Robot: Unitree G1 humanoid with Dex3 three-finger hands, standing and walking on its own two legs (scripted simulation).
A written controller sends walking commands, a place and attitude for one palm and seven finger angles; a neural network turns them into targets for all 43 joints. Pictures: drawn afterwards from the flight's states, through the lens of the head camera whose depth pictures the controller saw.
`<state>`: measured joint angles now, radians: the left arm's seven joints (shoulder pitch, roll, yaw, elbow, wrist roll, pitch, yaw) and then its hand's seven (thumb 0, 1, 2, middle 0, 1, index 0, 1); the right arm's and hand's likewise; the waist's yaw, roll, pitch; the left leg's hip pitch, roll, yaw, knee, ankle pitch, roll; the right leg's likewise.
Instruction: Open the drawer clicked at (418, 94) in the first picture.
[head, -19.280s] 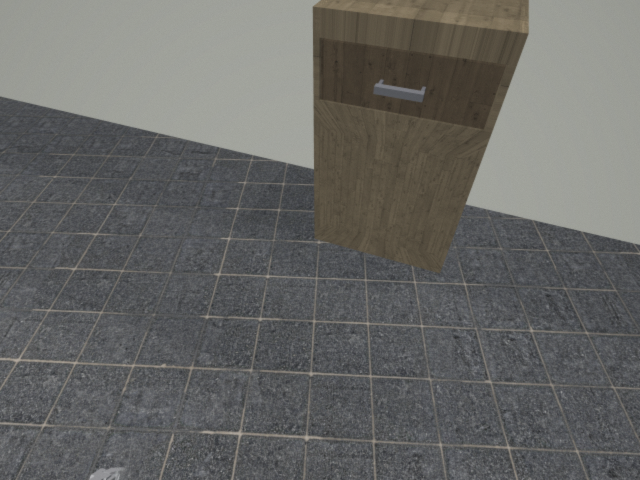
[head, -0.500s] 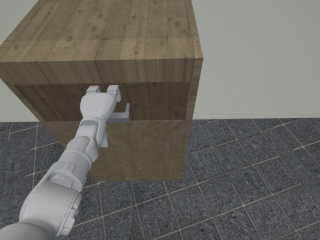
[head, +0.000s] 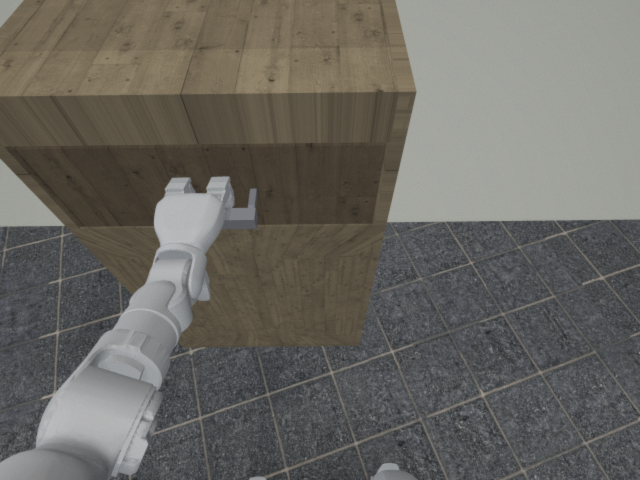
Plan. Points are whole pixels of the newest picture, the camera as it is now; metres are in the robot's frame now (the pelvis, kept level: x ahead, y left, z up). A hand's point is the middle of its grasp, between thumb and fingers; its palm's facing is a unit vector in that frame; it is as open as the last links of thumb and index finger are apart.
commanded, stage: lower the fingers behind the handle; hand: left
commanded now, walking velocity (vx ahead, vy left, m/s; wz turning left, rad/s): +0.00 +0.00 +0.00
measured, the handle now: (210, 207) +0.49 +0.16 +0.01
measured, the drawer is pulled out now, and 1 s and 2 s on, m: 0.00 0.00 0.03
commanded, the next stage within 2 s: close the thumb around the handle in 0.68 s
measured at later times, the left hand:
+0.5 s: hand (209, 244) +0.44 +0.16 -0.01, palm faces -0.03 -0.01 -1.00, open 13.8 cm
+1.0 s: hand (208, 242) +0.45 +0.16 -0.02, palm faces -0.04 +0.00 -1.00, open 12.5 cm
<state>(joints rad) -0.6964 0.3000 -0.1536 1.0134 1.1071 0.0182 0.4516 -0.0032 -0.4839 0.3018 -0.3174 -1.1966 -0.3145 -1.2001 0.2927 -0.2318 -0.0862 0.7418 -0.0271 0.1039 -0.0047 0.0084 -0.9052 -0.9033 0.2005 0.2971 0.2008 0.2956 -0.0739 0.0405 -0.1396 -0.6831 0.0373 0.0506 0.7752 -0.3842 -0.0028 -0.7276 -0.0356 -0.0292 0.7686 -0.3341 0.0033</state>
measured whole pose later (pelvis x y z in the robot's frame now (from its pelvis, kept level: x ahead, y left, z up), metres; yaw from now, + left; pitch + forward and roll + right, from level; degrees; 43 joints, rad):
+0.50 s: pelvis +0.00 +0.00 -0.01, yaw -1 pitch +18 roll +0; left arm -0.70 0.28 -0.14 1.03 1.12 0.05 0.48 0.00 -0.48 0.30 -0.30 -1.20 -0.31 -1.20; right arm 0.28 -0.23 -0.07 0.72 -0.03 0.11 -0.01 0.01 -0.90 -0.90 0.20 0.30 0.20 0.30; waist -0.08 0.04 -0.15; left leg -0.73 0.04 0.06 0.82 -0.41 0.00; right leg -0.78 -0.03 -0.02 0.82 -0.35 0.01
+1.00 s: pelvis +0.00 +0.00 -0.01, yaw +0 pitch +18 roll +0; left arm -0.73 0.30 -0.15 1.06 1.11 0.03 0.46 0.00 -0.27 0.39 -0.33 -1.22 -0.33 -1.22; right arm 0.30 -0.23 -0.06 0.72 -0.02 0.10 -0.02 0.01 -0.90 -0.90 0.20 0.30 0.20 0.30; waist -0.09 0.04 -0.15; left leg -0.76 0.04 0.05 0.84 -0.41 0.00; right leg -0.80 -0.04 -0.03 0.83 -0.35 0.00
